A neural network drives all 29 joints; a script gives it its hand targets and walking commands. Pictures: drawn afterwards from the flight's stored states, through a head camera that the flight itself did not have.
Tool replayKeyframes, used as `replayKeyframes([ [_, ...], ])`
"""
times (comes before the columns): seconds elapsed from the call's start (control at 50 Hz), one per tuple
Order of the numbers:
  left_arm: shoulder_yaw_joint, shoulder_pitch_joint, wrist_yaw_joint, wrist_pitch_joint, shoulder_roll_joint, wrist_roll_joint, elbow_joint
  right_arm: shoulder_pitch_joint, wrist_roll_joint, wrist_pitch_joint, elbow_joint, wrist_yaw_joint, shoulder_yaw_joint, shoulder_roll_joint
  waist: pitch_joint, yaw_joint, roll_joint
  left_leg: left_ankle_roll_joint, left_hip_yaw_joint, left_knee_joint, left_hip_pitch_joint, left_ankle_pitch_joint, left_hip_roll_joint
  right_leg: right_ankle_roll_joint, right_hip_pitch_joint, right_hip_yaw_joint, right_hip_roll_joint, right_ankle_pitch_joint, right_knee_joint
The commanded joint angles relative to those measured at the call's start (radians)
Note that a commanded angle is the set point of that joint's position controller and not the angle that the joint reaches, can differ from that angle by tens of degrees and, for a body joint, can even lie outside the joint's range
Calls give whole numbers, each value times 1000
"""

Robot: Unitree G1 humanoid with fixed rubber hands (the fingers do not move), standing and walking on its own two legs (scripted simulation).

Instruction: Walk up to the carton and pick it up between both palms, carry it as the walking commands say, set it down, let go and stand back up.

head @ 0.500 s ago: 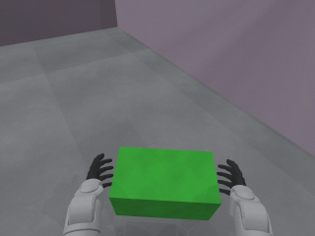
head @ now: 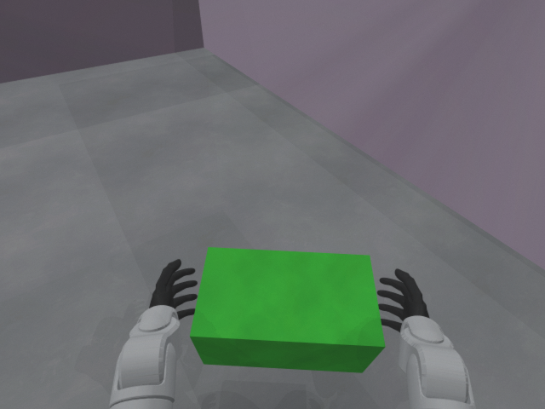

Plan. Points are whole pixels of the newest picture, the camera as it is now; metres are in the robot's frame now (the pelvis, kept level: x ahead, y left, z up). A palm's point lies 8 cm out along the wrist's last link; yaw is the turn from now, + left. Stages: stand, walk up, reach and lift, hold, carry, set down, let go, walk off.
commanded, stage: carry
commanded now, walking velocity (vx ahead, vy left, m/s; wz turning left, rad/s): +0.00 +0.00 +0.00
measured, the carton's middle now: (285, 310) +0.32 +0.00 -0.05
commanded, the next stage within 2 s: hold in 0.54 s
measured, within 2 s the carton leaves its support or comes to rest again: neither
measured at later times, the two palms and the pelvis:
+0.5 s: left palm (165, 323) +0.25 +0.18 +0.02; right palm (409, 334) +0.25 -0.18 +0.02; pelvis +0.00 +0.00 +0.00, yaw +0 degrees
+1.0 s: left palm (170, 303) +0.27 +0.17 +0.04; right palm (427, 348) +0.22 -0.18 +0.05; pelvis -0.02 +0.03 +0.02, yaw -6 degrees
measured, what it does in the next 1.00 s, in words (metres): stands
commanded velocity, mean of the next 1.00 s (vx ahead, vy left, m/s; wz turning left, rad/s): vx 0.00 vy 0.00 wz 0.00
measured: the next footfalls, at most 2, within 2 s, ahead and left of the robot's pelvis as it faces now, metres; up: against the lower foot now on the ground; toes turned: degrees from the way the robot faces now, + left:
none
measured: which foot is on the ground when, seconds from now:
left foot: down 0.00-1.00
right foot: down 0.00-1.00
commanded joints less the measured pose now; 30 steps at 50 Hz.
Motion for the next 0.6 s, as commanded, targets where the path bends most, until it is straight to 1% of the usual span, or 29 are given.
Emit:
replayKeyframes([
  [0.0, -630, -529, -299, -6, -738, -253, -40, -576, 265, -56, -69, 306, 617, 740, -223, -3, 67, 68, -96, -144, 20, 213, 137, 3, 114, 162, -104, 9, -121],
  [0.02, -672, -547, -304, -10, -756, -286, -114, -563, 276, -61, -117, 307, 631, 755, -205, -9, 68, 61, -71, -159, 6, 55, 126, -5, 95, 197, -123, -71, -191],
  [0.06, -663, -537, -312, -3, -766, -281, -77, -620, 291, -69, -138, 308, 636, 761, -189, -13, 37, 57, -74, -176, -33, -73, 116, -18, 110, 205, -144, -168, -199],
  [0.08, -652, -530, -310, -2, -775, -266, -47, -633, 285, -69, -132, 311, 639, 760, -168, -12, 0, 61, -100, -202, -53, -29, 123, -8, 121, 175, -124, -113, -180],
  [0.1, -662, -574, -304, -11, -749, -276, -102, -655, 290, -70, -146, 308, 646, 742, -161, -6, 47, 57, -98, -194, -17, -8, 119, -10, 88, 190, -121, -84, -172],
  [0.12, -632, -526, -304, -2, -751, -254, -4, -574, 251, -57, -59, 301, 602, 735, -195, -18, -5, 55, -112, -206, -2, -63, 125, -6, 107, 182, -103, -103, -182],
  [0.14, -615, -527, -307, -5, -722, -248, -19, -623, 258, -62, -100, 304, 621, 710, -154, -9, -27, 49, -64, -166, -34, -50, 103, -10, 86, 218, -137, -126, -230],
  [0.16, -618, -573, -307, -7, -731, -251, -32, -644, 256, -60, -72, 306, 615, 729, -155, -17, -49, 49, -65, -133, -29, -83, 95, -12, 73, 227, -150, -131, -244],
  [0.18, -626, -548, -313, -3, -756, -253, 2, -700, 278, -70, -112, 307, 630, 742, -166, -13, -12, 54, -31, -111, 27, -78, 97, -19, 26, 228, -166, -201, -259],
  [0.2, -627, -650, -310, -22, -735, -258, -78, -672, 272, -73, -65, 312, 617, 765, -184, -24, 5, 47, -45, -96, 17, -45, 91, -23, 66, 225, -164, -151, -244],
  [0.22, -639, -637, -309, -19, -752, -274, -75, -676, 267, -77, -83, 307, 611, 742, -164, -20, 45, 60, -42, -143, 23, 24, 105, -25, 36, 209, -160, -117, -220],
  [0.24, -637, -574, -307, -16, -759, -264, -32, -645, 271, -75, -79, 302, 623, 756, -175, -16, 2, 53, -58, -152, -9, 82, 120, -12, 106, 184, -135, -29, -209],
  [0.26, -657, -624, -308, -31, -764, -280, -86, -674, 279, -84, -120, 305, 643, 752, -174, -16, -5, 48, -59, -163, -5, 79, 114, -9, 107, 180, -126, -28, -193],
  [0.28, -660, -609, -309, -28, -773, -290, -109, -680, 299, -83, -159, 305, 655, 775, -198, -13, 9, 56, -69, -172, 1, -14, 115, -3, 113, 179, -124, -92, -197],
  [0.3, -684, -601, -306, -30, -794, -304, -139, -657, 308, -85, -159, 307, 657, 787, -243, -9, 107, 63, -110, -200, 28, 32, 133, -4, 139, 151, -91, -75, -127],
  [0.32, -680, -627, -301, -28, -804, -309, -160, -693, 321, -85, -177, 305, 671, 795, -214, -6, 147, 68, -139, -237, -11, 45, 159, 2, 154, 141, -80, -83, -99],
  [0.34, -687, -637, -301, -30, -777, -315, -203, -603, 289, -74, -144, 299, 653, 787, -247, -11, 90, 76, -155, -214, 1, 74, 154, 7, 169, 151, -71, -53, -114],
  [0.36, -668, -609, -300, -39, -782, -308, -202, -614, 317, -77, -171, 300, 695, 827, -295, -6, 9, 71, -121, -176, 23, 111, 127, 5, 221, 164, -78, 11, -128],
  [0.38, -682, -564, -307, -34, -820, -301, -147, -660, 323, -84, -204, 301, 700, 832, -283, -13, 1, 60, -74, -160, 38, 146, 120, -4, 195, 171, -99, 35, -133],
  [0.4, -677, -588, -317, -32, -830, -304, -120, -704, 327, -88, -216, 302, 713, 839, -286, -15, -62, 57, -40, -116, 41, 121, 102, 2, 219, 191, -119, 98, -162],
  [0.42, -686, -591, -313, -31, -806, -312, -168, -684, 326, -88, -231, 300, 704, 820, -310, -14, -31, 69, -50, -115, 45, 148, 102, -11, 210, 192, -133, 136, -141],
  [0.44, -688, -593, -317, -26, -817, -314, -160, -671, 320, -85, -246, 298, 702, 821, -318, -20, -44, 62, -49, -95, 59, 96, 106, -19, 198, 193, -129, 94, -141],
  [0.46, -715, -652, -314, -34, -803, -337, -225, -649, 310, -84, -225, 297, 689, 801, -294, -17, 44, 58, -23, -91, 45, 173, 102, -19, 157, 207, -151, 113, -158],
  [0.48, -695, -599, -310, -29, -824, -319, -176, -623, 309, -75, -211, 296, 692, 818, -298, -17, -2, 62, -48, -100, 79, 161, 111, -20, 191, 181, -126, 146, -131],
  [0.5, -685, -605, -308, -29, -786, -305, -187, -584, 290, -73, -146, 301, 661, 801, -312, -14, 67, 70, -100, -142, 69, 283, 133, -3, 212, 150, -104, 139, -67],
  [0.52, -674, -576, -307, -26, -775, -299, -169, -569, 301, -73, -148, 303, 664, 798, -297, -10, 61, 71, -75, -127, 43, 333, 145, 3, 214, 146, -104, 138, -78],
  [0.54, -599, -437, -327, -42, -702, -279, 58, -494, 256, -96, 56, 322, 588, 709, -215, -56, -26, 59, -2, -206, 288, 212, -89, -2, 169, 306, 98, 278, -260],
  [0.56, -659, -462, -330, -64, -723, -296, -47, -506, 281, -116, -32, 327, 641, 738, -309, -89, -21, 62, -26, -201, 347, 361, -72, -2, 205, 327, 101, 469, -232],
  [0.58, -686, -503, -346, -82, -746, -307, -41, -563, 312, -129, -109, 322, 679, 768, -379, -106, -48, 61, -22, -191, 355, 371, -72, 11, 256, 345, 99, 521, -219],
])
